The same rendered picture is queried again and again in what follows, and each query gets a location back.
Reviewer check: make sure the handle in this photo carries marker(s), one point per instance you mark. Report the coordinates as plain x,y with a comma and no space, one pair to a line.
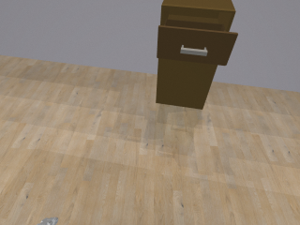
194,51

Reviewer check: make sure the cabinet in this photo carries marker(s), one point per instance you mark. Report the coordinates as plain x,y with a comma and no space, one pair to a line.
182,83

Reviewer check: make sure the drawer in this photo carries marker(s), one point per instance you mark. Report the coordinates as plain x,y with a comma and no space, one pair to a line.
195,35

